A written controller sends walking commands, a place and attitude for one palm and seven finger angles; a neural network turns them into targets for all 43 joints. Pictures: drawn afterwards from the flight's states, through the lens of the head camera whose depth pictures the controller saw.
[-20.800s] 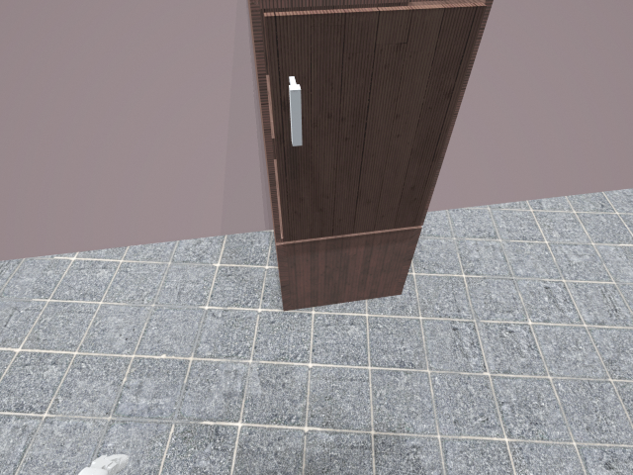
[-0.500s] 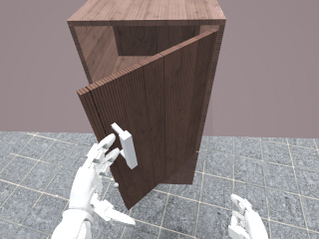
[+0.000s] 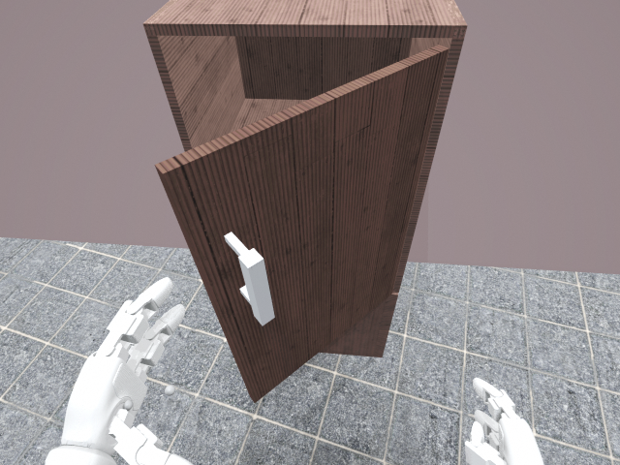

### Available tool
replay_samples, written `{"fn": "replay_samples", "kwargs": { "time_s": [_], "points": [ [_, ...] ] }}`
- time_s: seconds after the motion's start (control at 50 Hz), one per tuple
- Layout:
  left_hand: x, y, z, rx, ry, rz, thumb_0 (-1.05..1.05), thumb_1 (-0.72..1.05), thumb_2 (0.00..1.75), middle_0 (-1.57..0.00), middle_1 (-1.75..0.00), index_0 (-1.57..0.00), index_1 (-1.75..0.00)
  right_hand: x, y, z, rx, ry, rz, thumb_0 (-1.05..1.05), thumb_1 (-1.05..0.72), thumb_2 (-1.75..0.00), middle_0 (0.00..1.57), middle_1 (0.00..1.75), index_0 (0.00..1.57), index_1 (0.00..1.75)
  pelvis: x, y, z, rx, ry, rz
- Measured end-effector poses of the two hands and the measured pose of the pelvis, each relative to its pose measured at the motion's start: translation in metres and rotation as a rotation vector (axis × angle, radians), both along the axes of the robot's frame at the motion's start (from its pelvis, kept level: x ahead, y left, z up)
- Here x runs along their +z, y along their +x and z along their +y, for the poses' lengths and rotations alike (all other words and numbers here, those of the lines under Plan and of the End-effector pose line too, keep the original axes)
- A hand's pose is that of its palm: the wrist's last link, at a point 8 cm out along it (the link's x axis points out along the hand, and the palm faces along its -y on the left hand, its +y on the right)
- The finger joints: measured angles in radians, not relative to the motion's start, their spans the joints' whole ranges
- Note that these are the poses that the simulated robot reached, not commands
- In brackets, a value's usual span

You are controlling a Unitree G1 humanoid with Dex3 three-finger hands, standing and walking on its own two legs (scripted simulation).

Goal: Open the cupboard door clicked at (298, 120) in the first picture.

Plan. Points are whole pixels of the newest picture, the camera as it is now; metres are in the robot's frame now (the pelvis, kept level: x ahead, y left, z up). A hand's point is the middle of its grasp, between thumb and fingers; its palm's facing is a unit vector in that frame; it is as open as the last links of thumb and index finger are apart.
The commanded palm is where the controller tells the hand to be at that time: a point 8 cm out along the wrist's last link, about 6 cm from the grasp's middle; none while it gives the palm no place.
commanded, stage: draw the hand back to the body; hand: left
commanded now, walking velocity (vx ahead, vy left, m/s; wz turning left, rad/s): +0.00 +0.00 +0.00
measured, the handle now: (249, 279) +0.31 +0.10 +0.10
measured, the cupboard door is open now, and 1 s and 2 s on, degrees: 45 45 45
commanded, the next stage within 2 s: step back with the hand held close in 1.54 s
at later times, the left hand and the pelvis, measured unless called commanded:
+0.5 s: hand (107, 374) +0.18 +0.21 +0.13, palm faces +0.04 -0.99 -0.11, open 16.1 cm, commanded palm +0.14 +0.27 +0.15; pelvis +0.00 +0.03 +0.01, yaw +0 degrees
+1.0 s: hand (39, 317) +0.21 +0.27 +0.18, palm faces +0.36 -0.86 -0.37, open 11.0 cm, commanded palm +0.16 +0.32 +0.20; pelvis +0.01 +0.04 +0.04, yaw -2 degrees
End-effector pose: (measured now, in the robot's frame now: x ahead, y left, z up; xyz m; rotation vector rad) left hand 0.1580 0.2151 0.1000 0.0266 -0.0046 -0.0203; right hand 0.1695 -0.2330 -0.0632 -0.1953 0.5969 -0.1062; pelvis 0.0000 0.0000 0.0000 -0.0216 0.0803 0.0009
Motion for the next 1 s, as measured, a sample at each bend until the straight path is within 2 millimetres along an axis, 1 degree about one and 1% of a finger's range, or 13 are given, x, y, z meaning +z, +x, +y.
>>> {"fn": "replay_samples", "kwargs": {
  "time_s": [0.08,0.14,0.28,0.4,0.48,0.5,0.56,0.66,0.8,1.0],
  "points": [
    [0.004,0.005,0.001,-0.016,0.011,-0.005,-0.01,-0.50,0.30,-0.16,-0.30,-0.15,-0.30,0.002,0.000,0.010,-0.002,0.012,-0.017,0.02,-0.91,-0.90,0.20,0.30,0.20,0.30,0.000,-0.002,0.005,-0.005,-0.002,-0.005],
    [0.010,0.008,0.008,-0.006,0.021,-0.015,-0.01,-0.50,0.30,-0.16,-0.30,-0.15,-0.30,0.005,-0.001,0.019,-0.002,0.027,-0.028,0.02,-0.91,-0.90,0.20,0.30,0.20,0.30,0.002,-0.003,0.009,-0.010,-0.003,-0.012],
    [0.024,0.004,0.022,0.013,0.026,-0.018,-0.01,-0.50,0.30,-0.16,-0.30,-0.15,-0.30,0.011,0.000,0.037,0.017,0.047,-0.050,0.02,-0.90,-0.90,0.20,0.30,0.20,0.30,0.006,-0.002,0.017,-0.012,-0.008,-0.030],
    [0.032,-0.001,0.033,0.021,0.036,-0.013,-0.01,-0.50,0.30,-0.16,-0.30,-0.15,-0.30,0.018,0.003,0.044,0.037,0.034,-0.066,0.02,-0.90,-0.90,0.21,0.30,0.20,0.30,0.010,-0.003,0.023,-0.007,-0.013,-0.048],
    [0.037,-0.005,0.044,0.035,0.039,-0.018,-0.01,-0.47,0.31,-0.16,-0.30,-0.15,-0.30,0.023,0.005,0.045,0.042,0.022,-0.075,0.02,-0.90,-0.90,0.21,0.30,0.20,0.30,0.012,-0.004,0.025,-0.004,-0.015,-0.061],
    [0.040,-0.005,0.047,0.057,0.079,-0.015,-0.01,-0.45,0.32,-0.16,-0.30,-0.16,-0.30,0.024,0.005,0.045,0.042,0.014,-0.073,0.02,-0.90,-0.90,0.21,0.30,0.20,0.30,0.013,-0.004,0.025,-0.006,-0.016,-0.067],
    [0.050,-0.006,0.059,0.168,0.197,-0.012,-0.01,-0.39,0.34,-0.16,-0.30,-0.16,-0.30,0.029,0.005,0.046,0.038,-0.010,-0.057,0.02,-0.90,-0.90,0.21,0.30,0.20,0.30,0.020,-0.004,0.027,-0.012,-0.019,-0.090],
    [0.058,-0.007,0.070,0.282,0.274,-0.001,-0.01,-0.25,0.40,-0.17,-0.30,-0.16,-0.30,0.034,0.004,0.049,0.036,-0.024,-0.022,0.02,-0.90,-0.90,0.21,0.30,0.20,0.30,0.029,-0.001,0.031,-0.019,-0.014,-0.118],
    [0.070,-0.001,0.081,0.329,0.325,-0.019,0.00,-0.02,0.50,-0.18,-0.30,-0.17,-0.30,0.033,0.005,0.052,0.038,-0.025,0.029,0.02,-0.90,-0.90,0.21,0.30,0.20,0.30,0.038,0.005,0.036,-0.030,-0.003,-0.144],
    [0.092,0.012,0.097,0.380,0.379,-0.082,0.00,0.32,0.65,-0.19,-0.30,-0.19,-0.30,0.031,0.011,0.051,0.027,-0.008,0.063,0.02,-0.90,-0.90,0.21,0.30,0.20,0.30,0.042,0.014,0.037,-0.043,0.003,-0.157]
  ]
}}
